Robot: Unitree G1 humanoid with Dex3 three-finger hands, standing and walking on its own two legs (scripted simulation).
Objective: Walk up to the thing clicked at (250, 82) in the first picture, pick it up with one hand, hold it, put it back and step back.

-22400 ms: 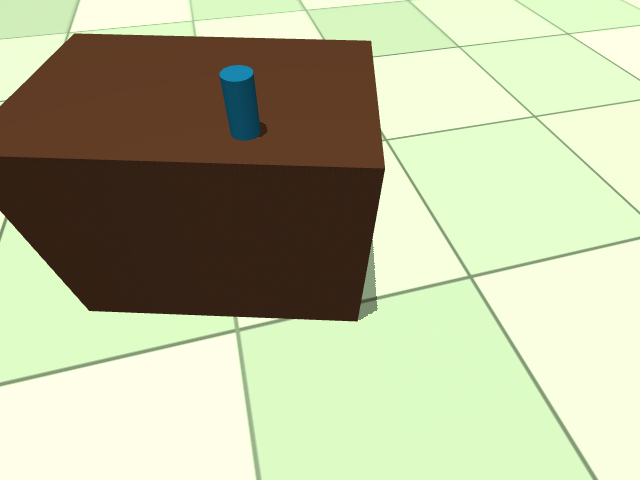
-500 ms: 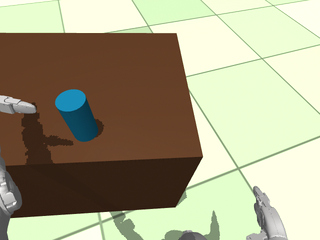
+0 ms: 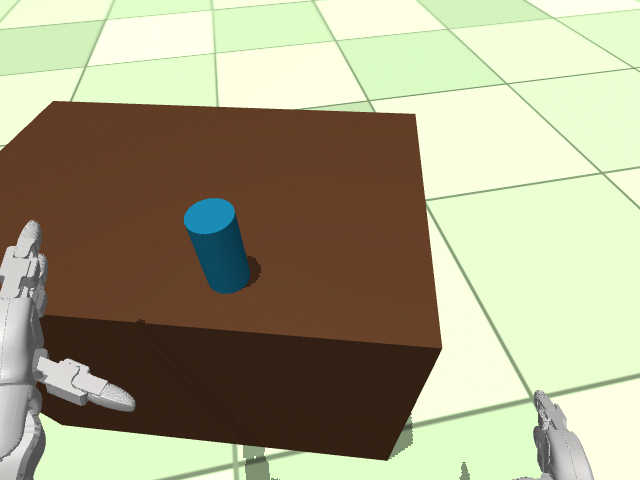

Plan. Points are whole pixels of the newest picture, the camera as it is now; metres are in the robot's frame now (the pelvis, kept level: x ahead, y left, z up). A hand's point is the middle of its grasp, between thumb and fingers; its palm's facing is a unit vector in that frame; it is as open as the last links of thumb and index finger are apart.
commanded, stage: sink last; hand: left
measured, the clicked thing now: (220, 248) +0.43 +0.18 +0.02
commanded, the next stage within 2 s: home in 0.52 s
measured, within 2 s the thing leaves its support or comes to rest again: neither
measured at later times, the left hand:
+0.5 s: hand (62, 434) +0.14 +0.23 +0.13, palm faces +0.32 -0.84 -0.44, open 17.4 cm
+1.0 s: hand out of the picture +0.13 +0.19 -0.03, palm faces +0.15 -0.96 -0.24, open 17.4 cm
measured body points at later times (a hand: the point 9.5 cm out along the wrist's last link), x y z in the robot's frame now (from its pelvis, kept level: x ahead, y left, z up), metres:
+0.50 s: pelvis -0.05 -0.02 -0.01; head -0.05 -0.04 +0.44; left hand +0.11 +0.28 +0.15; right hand +0.11 -0.28 -0.07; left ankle -0.03 +0.13 -0.72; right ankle +0.01 -0.15 -0.72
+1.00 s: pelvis -0.04 -0.01 -0.01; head -0.01 -0.01 +0.44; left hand +0.11 +0.24 -0.02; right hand +0.14 -0.22 -0.07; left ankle -0.03 +0.13 -0.72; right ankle +0.01 -0.15 -0.72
